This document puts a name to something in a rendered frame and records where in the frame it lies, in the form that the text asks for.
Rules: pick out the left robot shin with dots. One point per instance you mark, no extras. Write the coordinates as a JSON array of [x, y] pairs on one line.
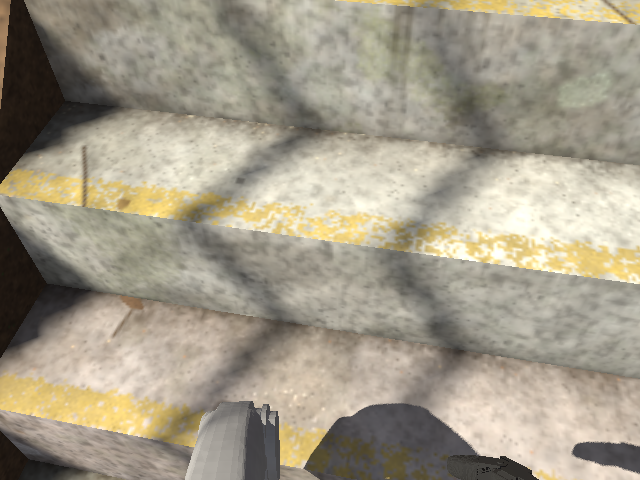
[[203, 417]]

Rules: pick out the robot left thigh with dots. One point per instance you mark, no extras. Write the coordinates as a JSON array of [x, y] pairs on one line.
[[237, 442]]

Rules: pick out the right robot hand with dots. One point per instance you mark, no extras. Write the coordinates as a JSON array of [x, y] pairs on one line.
[[472, 467]]

